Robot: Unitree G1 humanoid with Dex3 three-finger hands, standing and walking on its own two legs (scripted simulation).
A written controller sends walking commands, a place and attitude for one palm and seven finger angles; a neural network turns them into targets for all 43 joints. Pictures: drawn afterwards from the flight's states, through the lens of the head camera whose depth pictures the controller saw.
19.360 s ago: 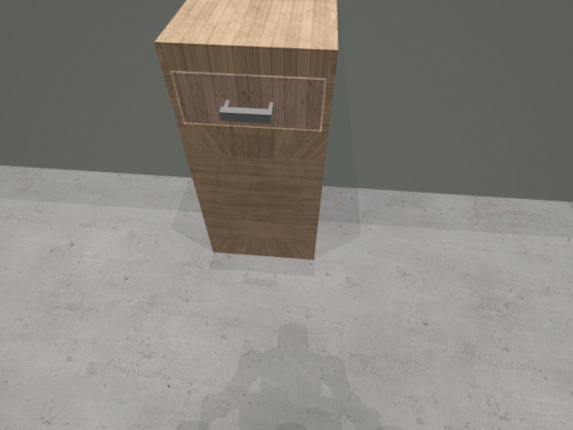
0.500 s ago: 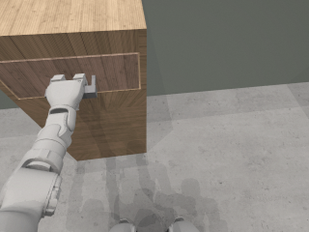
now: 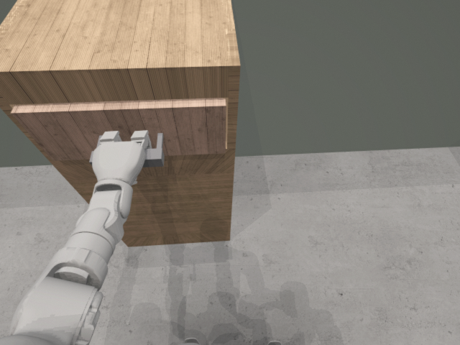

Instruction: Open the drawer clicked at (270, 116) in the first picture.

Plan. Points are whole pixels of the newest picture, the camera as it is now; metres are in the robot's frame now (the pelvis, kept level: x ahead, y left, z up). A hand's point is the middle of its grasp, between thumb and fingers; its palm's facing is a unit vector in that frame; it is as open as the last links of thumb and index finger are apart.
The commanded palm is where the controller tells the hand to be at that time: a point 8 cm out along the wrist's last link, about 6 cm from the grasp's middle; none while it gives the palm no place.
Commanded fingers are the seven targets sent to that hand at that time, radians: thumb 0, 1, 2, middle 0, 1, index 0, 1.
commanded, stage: pull the drawer open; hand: left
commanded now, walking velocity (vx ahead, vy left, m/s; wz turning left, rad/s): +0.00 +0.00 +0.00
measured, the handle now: (129, 149) +0.48 +0.21 +0.01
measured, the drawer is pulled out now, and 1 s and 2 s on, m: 0.02 0.08 0.23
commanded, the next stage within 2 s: none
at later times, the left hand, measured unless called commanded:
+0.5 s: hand (129, 175) +0.43 +0.20 -0.01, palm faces -0.05 -0.03 -1.00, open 5.7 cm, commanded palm +0.39 +0.20 +0.04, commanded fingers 0.00 0.90 0.90 -0.40 -1.35 -0.40 -1.35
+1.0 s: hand (126, 205) +0.36 +0.20 -0.01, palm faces +0.01 -0.07 -1.00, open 5.8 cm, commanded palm +0.34 +0.20 +0.04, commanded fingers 0.00 0.90 0.90 -0.40 -1.35 -0.40 -1.35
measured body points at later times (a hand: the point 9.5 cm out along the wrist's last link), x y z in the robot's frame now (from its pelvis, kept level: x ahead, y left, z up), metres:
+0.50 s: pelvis -0.02 -0.01 +0.00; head +0.07 -0.01 +0.44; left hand +0.43 +0.20 +0.04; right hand -0.02 -0.28 -0.14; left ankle -0.02 +0.08 -0.70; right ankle -0.03 -0.12 -0.70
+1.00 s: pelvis +0.02 +0.00 +0.01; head +0.08 +0.00 +0.45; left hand +0.36 +0.20 +0.04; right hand +0.16 -0.25 -0.11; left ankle -0.02 +0.08 -0.70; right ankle -0.03 -0.12 -0.70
